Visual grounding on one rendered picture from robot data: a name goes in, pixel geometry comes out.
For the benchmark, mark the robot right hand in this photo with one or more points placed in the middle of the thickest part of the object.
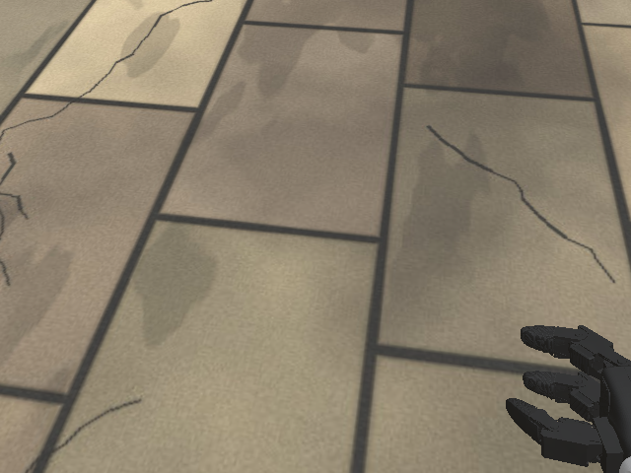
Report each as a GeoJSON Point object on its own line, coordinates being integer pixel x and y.
{"type": "Point", "coordinates": [606, 404]}

